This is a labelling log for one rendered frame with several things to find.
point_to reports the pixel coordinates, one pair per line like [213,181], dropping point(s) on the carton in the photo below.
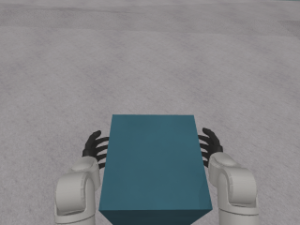
[154,172]

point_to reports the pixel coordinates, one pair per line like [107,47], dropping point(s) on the right robot forearm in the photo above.
[237,191]

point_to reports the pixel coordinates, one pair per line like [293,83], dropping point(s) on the robot left hand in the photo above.
[91,149]

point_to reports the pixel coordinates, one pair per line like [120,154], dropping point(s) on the left robot forearm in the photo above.
[74,194]

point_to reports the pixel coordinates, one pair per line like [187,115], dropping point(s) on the robot right hand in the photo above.
[212,147]

